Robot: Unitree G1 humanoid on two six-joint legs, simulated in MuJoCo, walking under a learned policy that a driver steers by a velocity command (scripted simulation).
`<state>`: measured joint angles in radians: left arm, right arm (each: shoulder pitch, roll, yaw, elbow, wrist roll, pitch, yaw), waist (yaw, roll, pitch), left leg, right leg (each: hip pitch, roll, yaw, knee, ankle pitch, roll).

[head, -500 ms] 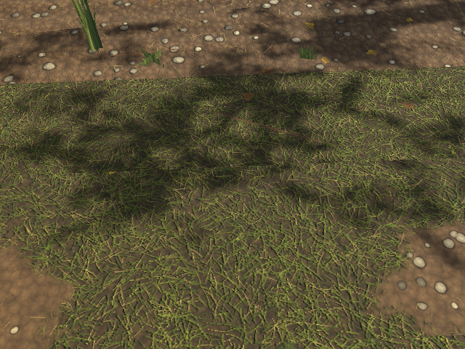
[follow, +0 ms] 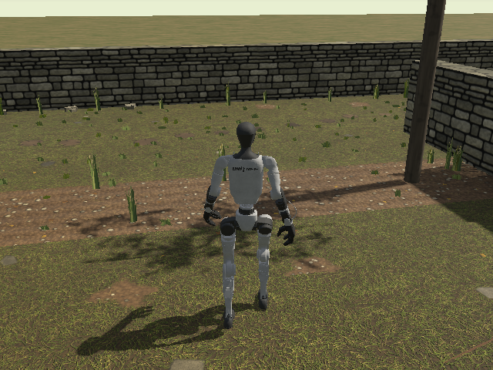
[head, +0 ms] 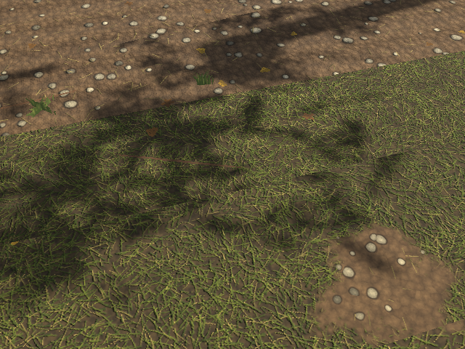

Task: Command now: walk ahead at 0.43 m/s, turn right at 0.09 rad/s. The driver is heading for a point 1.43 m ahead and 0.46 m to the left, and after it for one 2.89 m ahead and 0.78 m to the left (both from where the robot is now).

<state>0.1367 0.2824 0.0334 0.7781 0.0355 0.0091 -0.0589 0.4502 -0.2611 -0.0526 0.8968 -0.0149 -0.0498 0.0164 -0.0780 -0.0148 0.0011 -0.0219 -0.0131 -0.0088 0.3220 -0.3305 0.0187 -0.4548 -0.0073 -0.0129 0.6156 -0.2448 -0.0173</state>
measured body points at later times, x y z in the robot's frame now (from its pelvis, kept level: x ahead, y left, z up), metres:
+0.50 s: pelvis +0.23 -0.02 -0.02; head +0.26 -0.01 +0.43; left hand +0.18 +0.23 -0.16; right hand +0.42 -0.25 -0.14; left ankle +0.29 +0.07 -0.71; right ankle +0.09 -0.11 -0.74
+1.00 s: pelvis +0.51 +0.04 -0.12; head +0.53 +0.04 +0.33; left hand +0.58 +0.33 -0.21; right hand +0.62 -0.24 -0.25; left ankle +0.30 +0.06 -0.70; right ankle +0.63 +0.00 -0.86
